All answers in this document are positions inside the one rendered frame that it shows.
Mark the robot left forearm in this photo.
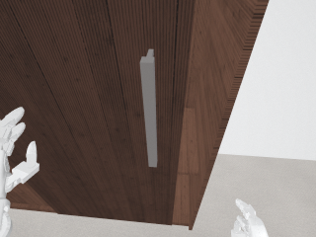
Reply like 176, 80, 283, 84
0, 197, 13, 237

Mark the wardrobe door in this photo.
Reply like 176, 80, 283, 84
0, 0, 196, 226
6, 166, 49, 206

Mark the handle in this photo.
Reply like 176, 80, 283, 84
139, 48, 158, 168

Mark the right robot hand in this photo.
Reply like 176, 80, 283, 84
231, 198, 269, 237

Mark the left robot hand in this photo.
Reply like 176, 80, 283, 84
0, 107, 40, 198

